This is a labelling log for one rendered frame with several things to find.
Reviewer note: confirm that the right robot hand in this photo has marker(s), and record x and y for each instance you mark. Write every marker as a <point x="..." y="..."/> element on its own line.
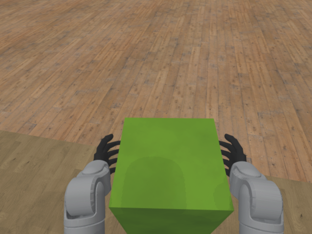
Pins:
<point x="236" y="152"/>

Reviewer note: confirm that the robot right forearm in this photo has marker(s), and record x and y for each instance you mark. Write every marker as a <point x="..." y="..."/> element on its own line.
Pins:
<point x="260" y="202"/>

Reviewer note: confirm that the carton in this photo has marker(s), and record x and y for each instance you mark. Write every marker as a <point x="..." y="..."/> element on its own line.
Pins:
<point x="170" y="177"/>

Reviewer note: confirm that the robot left forearm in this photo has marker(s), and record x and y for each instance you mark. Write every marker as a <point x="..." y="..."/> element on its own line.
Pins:
<point x="84" y="200"/>

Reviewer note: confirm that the left robot hand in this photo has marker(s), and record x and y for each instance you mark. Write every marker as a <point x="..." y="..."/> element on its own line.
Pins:
<point x="103" y="154"/>

